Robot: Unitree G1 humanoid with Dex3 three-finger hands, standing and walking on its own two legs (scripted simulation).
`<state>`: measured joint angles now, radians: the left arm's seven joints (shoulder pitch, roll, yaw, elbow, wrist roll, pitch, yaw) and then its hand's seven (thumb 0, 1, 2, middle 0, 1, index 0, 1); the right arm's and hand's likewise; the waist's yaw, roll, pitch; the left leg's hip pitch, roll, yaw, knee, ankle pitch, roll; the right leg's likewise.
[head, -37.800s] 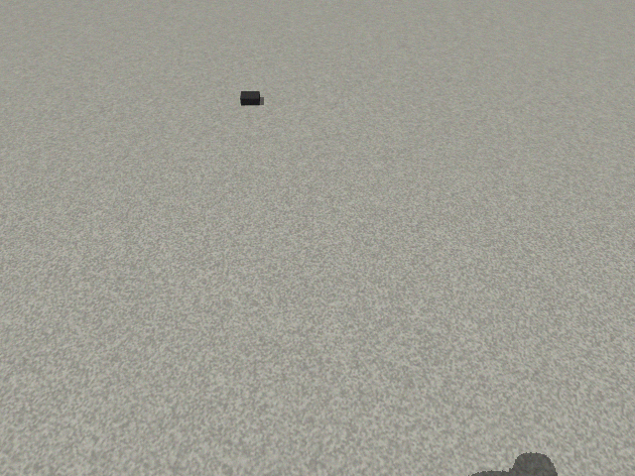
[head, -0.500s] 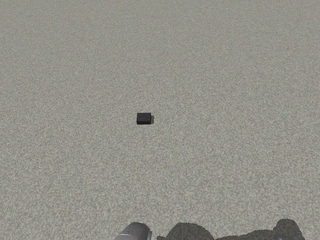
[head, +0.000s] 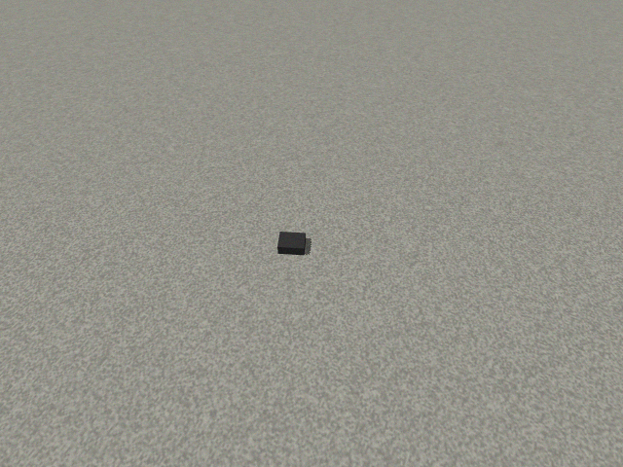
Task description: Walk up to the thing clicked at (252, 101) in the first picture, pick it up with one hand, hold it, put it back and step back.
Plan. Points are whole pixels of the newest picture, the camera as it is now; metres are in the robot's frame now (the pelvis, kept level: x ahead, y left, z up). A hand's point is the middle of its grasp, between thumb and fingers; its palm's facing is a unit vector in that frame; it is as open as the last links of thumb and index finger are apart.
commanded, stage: step back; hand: left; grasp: from above
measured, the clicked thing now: (291, 243) +1.05 +0.13 -0.74
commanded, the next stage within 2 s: stand in 0.48 s
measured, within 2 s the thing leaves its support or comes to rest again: neither
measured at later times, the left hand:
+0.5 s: hand (117, 463) +0.15 +0.28 -0.14, palm faces -0.01 -0.93 -0.37, open 7.4 cm
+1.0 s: hand out of the picture +0.10 +0.26 -0.14, palm faces -0.03 -0.94 -0.34, open 7.4 cm
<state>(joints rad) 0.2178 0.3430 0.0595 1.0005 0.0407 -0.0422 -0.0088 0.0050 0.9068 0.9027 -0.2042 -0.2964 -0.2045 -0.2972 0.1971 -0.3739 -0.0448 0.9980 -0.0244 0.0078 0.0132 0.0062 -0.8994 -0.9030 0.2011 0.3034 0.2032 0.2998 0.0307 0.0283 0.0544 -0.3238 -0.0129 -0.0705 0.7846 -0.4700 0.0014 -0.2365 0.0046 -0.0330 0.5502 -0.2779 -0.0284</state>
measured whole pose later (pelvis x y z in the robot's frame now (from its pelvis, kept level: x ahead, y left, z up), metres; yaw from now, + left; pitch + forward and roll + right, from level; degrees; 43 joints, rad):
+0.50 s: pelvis +0.04 +0.02 +0.01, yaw -1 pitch -2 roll +0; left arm 0.06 0.37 0.02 1.06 0.01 -0.02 0.01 0.00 0.91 0.90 -0.20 -0.30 -0.20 -0.30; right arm 0.04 -0.33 -0.03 1.07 -0.01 -0.01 0.00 0.00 -0.90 -0.90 0.20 0.30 0.20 0.30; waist 0.01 -0.01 0.07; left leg -0.18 0.00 0.02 0.47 -0.26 0.00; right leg -0.16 -0.02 0.02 0.48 -0.28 0.02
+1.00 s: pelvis +0.02 +0.01 +0.02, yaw -1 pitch -2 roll +0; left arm 0.09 0.34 0.01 1.16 0.01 -0.01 -0.01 0.00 0.91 0.90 -0.20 -0.30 -0.20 -0.30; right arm 0.09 -0.35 -0.01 1.15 -0.01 -0.01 0.01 0.01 -0.90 -0.90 0.20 0.30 0.20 0.30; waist 0.00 0.01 0.06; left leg -0.12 0.03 0.00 0.31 -0.15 -0.03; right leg -0.09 0.00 0.00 0.31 -0.18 0.00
